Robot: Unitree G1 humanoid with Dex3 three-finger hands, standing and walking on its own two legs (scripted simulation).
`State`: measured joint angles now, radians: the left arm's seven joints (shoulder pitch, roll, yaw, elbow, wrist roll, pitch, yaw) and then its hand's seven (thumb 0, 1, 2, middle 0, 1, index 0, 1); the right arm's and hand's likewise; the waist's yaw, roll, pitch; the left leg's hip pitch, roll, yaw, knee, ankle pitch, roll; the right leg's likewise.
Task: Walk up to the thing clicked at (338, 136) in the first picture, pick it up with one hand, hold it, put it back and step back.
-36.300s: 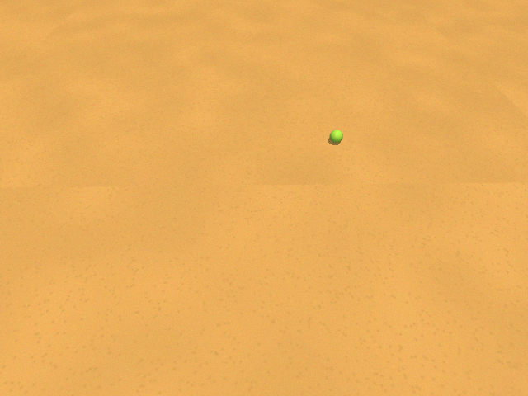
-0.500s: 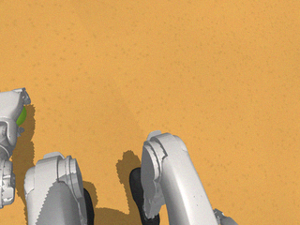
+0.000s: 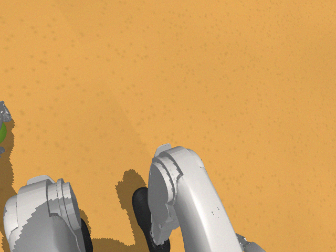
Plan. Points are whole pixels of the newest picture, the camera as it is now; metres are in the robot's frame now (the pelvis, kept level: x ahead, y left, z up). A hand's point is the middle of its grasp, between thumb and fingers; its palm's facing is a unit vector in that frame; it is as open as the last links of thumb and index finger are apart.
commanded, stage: rest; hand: left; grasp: from above
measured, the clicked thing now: out of the picture +0.44 +0.29 -0.24
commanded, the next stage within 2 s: open in 0.68 s
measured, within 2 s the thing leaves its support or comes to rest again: rests again in 0.92 s
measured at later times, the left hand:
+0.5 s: hand out of the picture +0.42 +0.27 -0.25, palm faces -0.44 -0.16 -0.88, open 9.0 cm
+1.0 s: hand out of the picture +0.43 +0.28 -0.25, palm faces -0.42 -0.14 -0.90, open 10.9 cm
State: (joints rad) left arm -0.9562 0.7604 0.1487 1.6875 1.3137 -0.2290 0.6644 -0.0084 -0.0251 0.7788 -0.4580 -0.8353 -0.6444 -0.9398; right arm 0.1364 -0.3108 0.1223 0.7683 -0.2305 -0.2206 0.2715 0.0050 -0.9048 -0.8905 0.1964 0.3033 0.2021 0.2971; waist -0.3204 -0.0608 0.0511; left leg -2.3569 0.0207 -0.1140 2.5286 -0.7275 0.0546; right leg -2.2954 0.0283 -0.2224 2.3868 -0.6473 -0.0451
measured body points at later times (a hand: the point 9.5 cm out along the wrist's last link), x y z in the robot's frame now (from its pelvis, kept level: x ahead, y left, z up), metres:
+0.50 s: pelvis +0.00 +0.00 +0.00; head +0.26 +0.10 +0.35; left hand +0.44 +0.28 -0.19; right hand +0.04 -0.26 -0.07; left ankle +0.07 +0.11 -0.27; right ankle +0.10 -0.09 -0.27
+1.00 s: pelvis +0.00 +0.00 +0.00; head +0.27 +0.11 +0.34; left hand +0.45 +0.28 -0.20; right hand +0.04 -0.26 -0.06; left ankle +0.06 +0.11 -0.27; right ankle +0.10 -0.09 -0.27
